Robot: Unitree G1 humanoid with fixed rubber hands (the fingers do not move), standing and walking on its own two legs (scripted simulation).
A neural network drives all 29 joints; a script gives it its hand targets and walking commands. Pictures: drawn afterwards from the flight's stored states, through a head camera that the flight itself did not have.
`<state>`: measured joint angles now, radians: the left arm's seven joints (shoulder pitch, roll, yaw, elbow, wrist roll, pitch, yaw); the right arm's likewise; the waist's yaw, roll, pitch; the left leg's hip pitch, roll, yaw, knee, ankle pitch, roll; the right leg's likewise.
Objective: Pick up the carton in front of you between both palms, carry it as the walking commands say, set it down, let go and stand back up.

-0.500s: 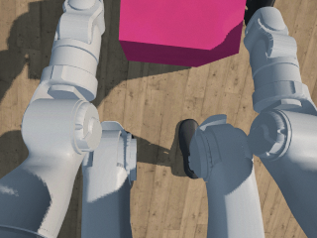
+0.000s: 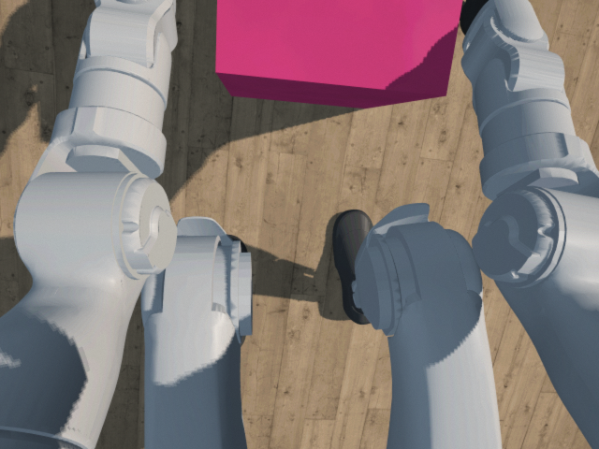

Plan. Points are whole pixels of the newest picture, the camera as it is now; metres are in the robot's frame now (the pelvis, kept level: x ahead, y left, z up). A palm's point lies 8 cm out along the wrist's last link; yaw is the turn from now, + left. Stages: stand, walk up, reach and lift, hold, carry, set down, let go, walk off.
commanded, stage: set down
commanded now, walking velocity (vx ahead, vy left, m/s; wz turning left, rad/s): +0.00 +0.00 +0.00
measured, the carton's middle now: (321, 4) +0.55 -0.04 -0.24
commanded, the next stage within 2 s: let go in 1.26 s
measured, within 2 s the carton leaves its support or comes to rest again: neither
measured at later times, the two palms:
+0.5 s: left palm out of the picture +0.58 +0.16 -0.08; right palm out of the picture +0.53 -0.20 -0.08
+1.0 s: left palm out of the picture +0.59 +0.18 +0.07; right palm out of the picture +0.53 -0.21 +0.07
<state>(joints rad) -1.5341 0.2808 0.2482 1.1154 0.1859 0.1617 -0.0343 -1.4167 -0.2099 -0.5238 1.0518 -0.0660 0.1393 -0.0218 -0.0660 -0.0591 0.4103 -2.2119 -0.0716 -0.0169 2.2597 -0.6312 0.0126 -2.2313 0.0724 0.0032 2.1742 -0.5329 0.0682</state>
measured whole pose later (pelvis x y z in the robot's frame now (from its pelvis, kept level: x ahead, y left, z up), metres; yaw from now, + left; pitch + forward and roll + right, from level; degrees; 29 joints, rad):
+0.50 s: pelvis +0.01 -0.01 +0.04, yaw +0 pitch +40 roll -2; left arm -1.42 0.44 0.06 1.06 -0.12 0.15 0.05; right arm -1.25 -0.22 -0.25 0.86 0.18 0.12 -0.17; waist -0.09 -0.01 0.21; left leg -2.17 -0.06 -0.02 2.11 -0.64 0.00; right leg -2.20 0.07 0.00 2.04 -0.54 0.04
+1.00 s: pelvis +0.02 +0.00 +0.17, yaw +1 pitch +48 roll -2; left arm -1.31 0.42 0.15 0.97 -0.04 0.21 -0.02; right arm -1.11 -0.19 -0.32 0.74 0.10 0.20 -0.13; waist -0.10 0.01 -0.02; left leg -1.93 -0.07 -0.04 1.61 -0.51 0.00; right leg -1.95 0.04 0.02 1.55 -0.43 0.03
